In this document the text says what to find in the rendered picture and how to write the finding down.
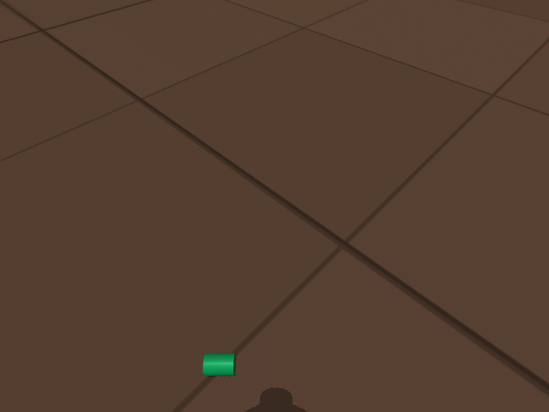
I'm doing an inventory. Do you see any can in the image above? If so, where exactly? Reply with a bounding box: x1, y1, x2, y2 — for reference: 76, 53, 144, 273
203, 353, 236, 376

